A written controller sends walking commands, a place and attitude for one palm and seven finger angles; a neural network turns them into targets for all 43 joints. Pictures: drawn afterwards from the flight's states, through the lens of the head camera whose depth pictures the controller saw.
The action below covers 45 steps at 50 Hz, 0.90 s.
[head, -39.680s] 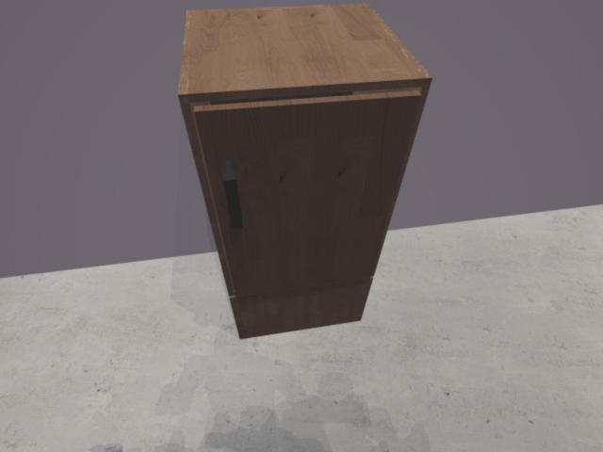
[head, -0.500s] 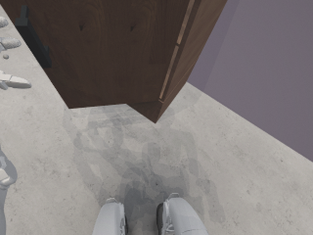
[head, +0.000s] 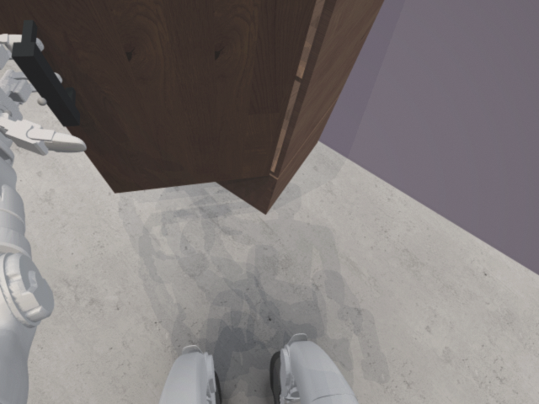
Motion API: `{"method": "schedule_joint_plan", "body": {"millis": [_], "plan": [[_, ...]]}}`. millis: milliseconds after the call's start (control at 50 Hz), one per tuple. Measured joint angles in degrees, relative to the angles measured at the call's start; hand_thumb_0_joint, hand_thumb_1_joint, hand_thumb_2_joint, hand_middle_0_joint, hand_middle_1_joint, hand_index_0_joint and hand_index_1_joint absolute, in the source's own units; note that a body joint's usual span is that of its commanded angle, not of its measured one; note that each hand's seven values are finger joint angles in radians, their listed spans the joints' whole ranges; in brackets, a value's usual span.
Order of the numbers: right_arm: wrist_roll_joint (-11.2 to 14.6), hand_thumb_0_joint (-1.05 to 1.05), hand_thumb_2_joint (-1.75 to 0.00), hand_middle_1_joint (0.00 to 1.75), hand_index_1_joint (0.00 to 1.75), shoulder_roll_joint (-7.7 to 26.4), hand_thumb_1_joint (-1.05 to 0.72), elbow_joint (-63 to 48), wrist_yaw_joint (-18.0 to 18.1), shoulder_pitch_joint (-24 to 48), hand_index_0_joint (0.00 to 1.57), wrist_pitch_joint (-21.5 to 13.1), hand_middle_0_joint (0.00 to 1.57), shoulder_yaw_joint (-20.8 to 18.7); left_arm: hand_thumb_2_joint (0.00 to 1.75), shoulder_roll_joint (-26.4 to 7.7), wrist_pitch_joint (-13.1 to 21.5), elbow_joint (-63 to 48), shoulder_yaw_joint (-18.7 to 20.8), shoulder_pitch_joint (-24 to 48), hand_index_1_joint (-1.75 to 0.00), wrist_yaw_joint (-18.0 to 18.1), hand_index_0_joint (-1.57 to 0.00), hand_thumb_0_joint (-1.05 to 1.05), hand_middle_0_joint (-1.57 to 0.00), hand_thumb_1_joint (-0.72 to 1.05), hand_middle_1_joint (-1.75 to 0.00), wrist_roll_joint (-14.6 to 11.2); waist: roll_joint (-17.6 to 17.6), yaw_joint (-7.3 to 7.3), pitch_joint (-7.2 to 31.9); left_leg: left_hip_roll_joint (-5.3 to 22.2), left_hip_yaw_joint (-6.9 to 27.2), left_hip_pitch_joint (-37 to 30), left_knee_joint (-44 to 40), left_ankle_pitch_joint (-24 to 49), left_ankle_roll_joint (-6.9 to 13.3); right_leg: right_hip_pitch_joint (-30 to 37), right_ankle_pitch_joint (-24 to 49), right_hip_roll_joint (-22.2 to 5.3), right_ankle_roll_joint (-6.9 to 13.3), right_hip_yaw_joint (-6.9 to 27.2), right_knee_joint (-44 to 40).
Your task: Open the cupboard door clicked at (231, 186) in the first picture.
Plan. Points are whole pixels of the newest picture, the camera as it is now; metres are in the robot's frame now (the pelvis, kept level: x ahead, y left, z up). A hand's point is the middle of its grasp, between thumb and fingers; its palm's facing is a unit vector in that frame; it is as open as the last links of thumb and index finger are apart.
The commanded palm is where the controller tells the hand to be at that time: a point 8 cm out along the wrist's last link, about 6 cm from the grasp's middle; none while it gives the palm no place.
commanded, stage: slide the fingers in behind the handle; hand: left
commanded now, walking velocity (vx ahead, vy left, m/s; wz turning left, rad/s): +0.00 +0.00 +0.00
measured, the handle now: (51, 77) +0.56 +0.26 +0.06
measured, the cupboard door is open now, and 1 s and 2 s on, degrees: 44 44 45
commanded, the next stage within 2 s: close the thumb around the handle in 0.96 s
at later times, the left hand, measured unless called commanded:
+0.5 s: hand (64, 102) +0.51 +0.23 +0.07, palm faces +0.09 -1.00 -0.02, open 14.0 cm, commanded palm +0.49 +0.27 +0.06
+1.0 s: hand (68, 101) +0.52 +0.23 +0.06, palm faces +0.09 -1.00 -0.02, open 13.9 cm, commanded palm +0.50 +0.27 +0.06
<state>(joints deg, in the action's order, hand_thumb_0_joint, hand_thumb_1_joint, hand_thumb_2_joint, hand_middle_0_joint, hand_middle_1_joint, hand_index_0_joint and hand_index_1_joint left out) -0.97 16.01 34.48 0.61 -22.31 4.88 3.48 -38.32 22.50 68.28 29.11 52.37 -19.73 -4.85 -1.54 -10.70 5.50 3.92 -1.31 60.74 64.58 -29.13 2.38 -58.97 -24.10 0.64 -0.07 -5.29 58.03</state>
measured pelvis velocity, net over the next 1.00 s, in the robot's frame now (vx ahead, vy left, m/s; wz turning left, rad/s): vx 0.00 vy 0.00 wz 0.01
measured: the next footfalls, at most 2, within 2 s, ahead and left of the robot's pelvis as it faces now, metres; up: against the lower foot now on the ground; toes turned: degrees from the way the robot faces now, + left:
none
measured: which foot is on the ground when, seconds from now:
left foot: down 0.00-1.00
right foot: down 0.00-1.00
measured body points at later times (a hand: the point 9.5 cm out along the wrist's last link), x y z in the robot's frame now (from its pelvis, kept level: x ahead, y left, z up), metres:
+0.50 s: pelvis +0.01 +0.00 +0.00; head +0.15 +0.02 +0.43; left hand +0.50 +0.29 +0.07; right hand +0.02 -0.27 -0.10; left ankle +0.00 +0.09 -0.65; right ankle +0.03 -0.13 -0.65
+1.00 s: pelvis +0.00 +0.00 +0.00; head +0.16 +0.03 +0.42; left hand +0.51 +0.29 +0.07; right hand +0.00 -0.27 -0.11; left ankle +0.00 +0.09 -0.65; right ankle +0.03 -0.13 -0.65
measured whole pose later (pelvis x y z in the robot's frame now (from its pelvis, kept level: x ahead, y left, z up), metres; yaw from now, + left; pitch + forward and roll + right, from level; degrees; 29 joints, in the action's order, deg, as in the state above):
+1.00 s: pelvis +0.00 +0.00 +0.00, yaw +0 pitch +25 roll -4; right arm -1.4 15.7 35.6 0.0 -22.4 4.4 2.9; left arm -34.1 24.5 69.2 26.6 53.2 -15.4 -4.6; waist -1.8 -10.6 6.0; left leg 3.6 -1.1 60.7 64.9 -29.4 2.2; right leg -59.1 -24.8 0.4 0.1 -5.2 58.9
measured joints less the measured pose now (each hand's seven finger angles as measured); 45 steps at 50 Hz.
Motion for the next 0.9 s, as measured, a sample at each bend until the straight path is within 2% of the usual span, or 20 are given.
{"method": "schedule_joint_plan", "body": {"millis": [160,300,560,700,900], "plan": [[-0.04,0.00,-0.90,0.30,0.30,-0.21,-0.91,0.56,-0.24,0.18,0.20,0.15,0.20,-0.40,0.30,1.72,0.49,-0.66,-1.24,-0.68,-1.20,0.76,-0.30,-0.01,-0.30,-0.50,-1.20,-0.60,-0.06,0.62,0.31,-0.08,0.19,-0.62,-0.34,-0.18,-0.22,0.60,-0.38,-0.03,0.16,-0.15,-0.13],[-0.14,0.00,-0.90,0.30,0.30,-0.32,-0.91,0.56,-0.43,0.61,0.20,0.12,0.20,-0.75,0.30,3.59,0.94,-1.36,-1.69,-1.17,-1.20,1.81,-0.30,-0.01,-0.30,-0.50,-1.20,-0.60,-0.04,0.63,0.66,-0.06,0.18,-1.14,-0.57,-0.26,-0.37,1.01,-0.55,0.02,0.27,-0.11,-0.19],[-0.11,0.00,-0.90,0.30,0.30,-0.52,-0.91,0.58,-0.69,0.54,0.20,-0.13,0.20,-0.72,0.30,5.06,1.63,-0.51,-2.81,-1.09,-1.20,3.66,-0.30,-0.01,-0.30,-0.50,-1.20,-0.43,-0.04,0.77,0.63,-0.19,0.11,-1.64,-0.59,-0.25,-0.40,1.34,-0.72,-0.09,0.34,0.01,0.13],[-0.43,0.00,-0.90,0.30,0.30,-0.53,-0.91,1.01,-0.78,0.50,0.20,-0.41,0.20,-0.83,0.30,5.38,2.06,-0.10,-2.73,-0.28,-1.20,4.95,-0.30,-0.01,-0.30,-0.50,-1.20,0.21,-0.13,0.51,0.76,-0.30,0.18,-0.86,-0.07,-0.29,-0.39,0.59,-0.81,-0.20,0.33,-0.03,0.67],[-0.47,0.00,-0.90,0.30,0.30,-0.43,-0.91,1.17,-0.68,0.13,0.20,-0.47,0.20,-0.65,0.30,4.56,1.94,0.65,-2.45,0.42,-1.21,4.66,-0.31,-0.01,-0.30,-0.50,-1.20,0.37,-0.27,0.22,0.59,-0.33,0.07,-0.26,0.13,-0.22,-0.24,-0.02,-0.66,-0.21,0.21,0.11,0.82]]}}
